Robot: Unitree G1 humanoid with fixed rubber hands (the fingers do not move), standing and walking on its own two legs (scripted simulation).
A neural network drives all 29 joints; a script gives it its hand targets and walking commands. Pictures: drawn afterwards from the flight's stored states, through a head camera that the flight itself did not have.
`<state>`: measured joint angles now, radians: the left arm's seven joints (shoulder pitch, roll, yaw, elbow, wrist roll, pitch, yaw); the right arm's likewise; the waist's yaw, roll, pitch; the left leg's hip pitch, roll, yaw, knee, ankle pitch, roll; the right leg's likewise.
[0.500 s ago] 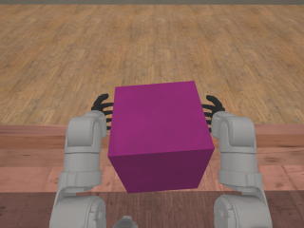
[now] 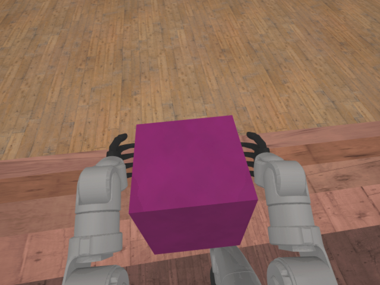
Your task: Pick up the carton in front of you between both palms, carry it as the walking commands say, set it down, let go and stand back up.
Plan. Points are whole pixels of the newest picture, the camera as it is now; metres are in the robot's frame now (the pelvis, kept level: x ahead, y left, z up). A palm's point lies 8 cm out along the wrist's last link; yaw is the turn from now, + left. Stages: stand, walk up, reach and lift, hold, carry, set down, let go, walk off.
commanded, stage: carry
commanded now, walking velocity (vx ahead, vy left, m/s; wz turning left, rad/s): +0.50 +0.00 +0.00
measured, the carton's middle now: (191, 188) +0.33 -0.02 -0.02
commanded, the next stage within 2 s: none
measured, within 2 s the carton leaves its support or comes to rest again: neither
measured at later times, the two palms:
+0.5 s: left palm (114, 97) +0.67 +0.18 -0.04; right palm (206, 95) +0.68 -0.12 -0.06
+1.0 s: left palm (131, 73) +1.03 +0.17 -0.22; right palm (193, 69) +1.03 -0.13 -0.21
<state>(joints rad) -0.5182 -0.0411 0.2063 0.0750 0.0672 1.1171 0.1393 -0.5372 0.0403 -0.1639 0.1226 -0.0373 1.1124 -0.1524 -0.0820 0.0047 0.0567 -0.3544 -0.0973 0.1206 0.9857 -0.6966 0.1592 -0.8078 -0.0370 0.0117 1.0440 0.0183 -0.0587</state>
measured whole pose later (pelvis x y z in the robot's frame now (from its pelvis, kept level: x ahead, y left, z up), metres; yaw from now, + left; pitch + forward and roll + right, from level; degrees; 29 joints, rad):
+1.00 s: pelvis +0.69 +0.02 -0.33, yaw +0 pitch +0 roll +1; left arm -0.54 -0.04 0.19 0.05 0.09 1.11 0.14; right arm -0.57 0.00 -0.14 0.13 0.01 1.09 -0.17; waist -0.01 -0.04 -0.02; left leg -0.36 -0.06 0.09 1.50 -0.66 0.08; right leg -0.47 0.04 -0.08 0.61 0.10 -0.11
